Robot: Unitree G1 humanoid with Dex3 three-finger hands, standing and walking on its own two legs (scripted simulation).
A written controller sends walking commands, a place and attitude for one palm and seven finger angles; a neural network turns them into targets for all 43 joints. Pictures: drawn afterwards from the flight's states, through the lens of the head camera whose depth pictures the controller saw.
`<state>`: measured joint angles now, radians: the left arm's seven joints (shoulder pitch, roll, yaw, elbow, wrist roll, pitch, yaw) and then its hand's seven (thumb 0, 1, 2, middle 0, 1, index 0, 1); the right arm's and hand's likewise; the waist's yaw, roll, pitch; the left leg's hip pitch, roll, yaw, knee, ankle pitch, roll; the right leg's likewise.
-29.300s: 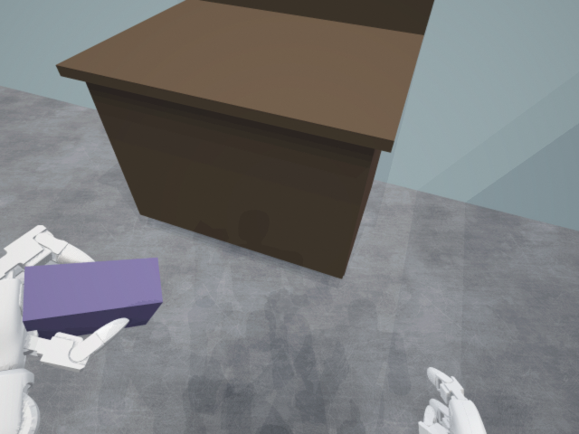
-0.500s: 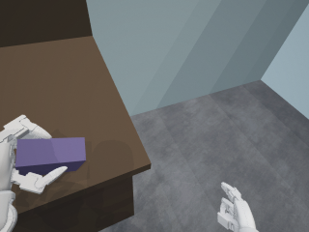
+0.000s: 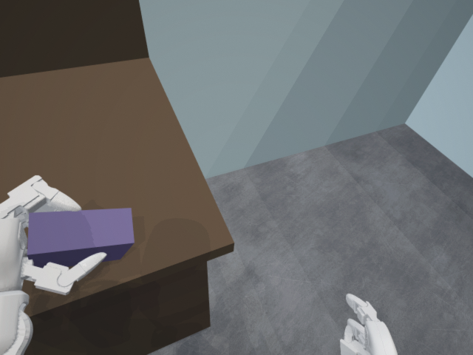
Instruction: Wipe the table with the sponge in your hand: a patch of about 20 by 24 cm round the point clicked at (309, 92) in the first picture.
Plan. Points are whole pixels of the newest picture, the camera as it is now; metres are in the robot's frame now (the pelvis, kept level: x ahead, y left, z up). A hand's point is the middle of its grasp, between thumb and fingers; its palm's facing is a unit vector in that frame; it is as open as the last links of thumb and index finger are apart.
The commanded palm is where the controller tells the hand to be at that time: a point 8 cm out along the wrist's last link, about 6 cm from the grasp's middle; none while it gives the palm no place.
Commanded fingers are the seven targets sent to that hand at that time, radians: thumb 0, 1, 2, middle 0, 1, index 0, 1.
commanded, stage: turn the palm down, sponge in hand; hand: left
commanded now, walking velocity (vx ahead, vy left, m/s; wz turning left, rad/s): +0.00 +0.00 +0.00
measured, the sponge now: (96, 238) +0.24 +0.22 +0.12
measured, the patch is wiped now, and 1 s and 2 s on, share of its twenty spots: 0.00 0.00 0.00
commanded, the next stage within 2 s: none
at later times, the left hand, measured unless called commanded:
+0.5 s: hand (76, 246) +0.21 +0.22 +0.15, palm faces +0.37 -0.72 -0.58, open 9.3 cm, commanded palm +0.16 +0.27 +0.19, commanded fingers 0.00 0.10 1.30 -1.20 -1.60 -1.20 -1.60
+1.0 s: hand (52, 218) +0.23 +0.25 +0.18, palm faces +0.39 -0.42 -0.82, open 9.3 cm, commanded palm +0.18 +0.26 +0.22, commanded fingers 0.00 0.10 1.30 -1.20 -1.60 -1.20 -1.60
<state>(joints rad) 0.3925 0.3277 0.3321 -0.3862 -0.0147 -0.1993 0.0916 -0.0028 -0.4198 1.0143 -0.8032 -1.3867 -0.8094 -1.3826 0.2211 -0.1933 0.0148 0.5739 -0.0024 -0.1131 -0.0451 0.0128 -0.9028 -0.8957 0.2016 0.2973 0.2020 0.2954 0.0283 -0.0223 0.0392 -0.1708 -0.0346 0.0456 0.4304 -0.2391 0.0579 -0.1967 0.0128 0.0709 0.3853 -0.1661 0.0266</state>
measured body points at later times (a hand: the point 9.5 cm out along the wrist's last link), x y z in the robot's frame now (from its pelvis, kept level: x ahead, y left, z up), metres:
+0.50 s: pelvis +0.00 -0.05 -0.01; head +0.00 -0.07 +0.44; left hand +0.18 +0.26 +0.18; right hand +0.21 -0.26 -0.09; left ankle +0.00 +0.08 -0.74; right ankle +0.02 -0.14 -0.74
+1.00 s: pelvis +0.02 -0.04 -0.01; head +0.02 -0.07 +0.44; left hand +0.20 +0.27 +0.22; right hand +0.25 -0.25 -0.10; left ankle +0.00 +0.08 -0.74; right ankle +0.02 -0.14 -0.74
